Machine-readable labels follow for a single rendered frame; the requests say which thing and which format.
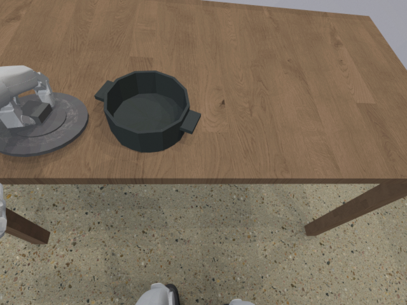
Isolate table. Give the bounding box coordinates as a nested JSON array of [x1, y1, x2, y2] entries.
[[0, 0, 407, 245]]

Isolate left robot hand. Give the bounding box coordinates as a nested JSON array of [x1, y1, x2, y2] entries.
[[0, 65, 55, 128]]

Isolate pot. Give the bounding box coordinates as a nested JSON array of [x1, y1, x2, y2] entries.
[[94, 71, 201, 153]]

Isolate knob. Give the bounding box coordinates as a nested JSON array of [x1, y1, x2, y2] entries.
[[21, 100, 52, 124]]

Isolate left robot shin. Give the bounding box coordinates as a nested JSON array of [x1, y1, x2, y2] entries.
[[151, 283, 168, 290]]

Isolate lid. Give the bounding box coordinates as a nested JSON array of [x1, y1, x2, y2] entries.
[[0, 92, 89, 157]]

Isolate left robot thigh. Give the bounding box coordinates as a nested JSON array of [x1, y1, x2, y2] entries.
[[135, 288, 175, 305]]

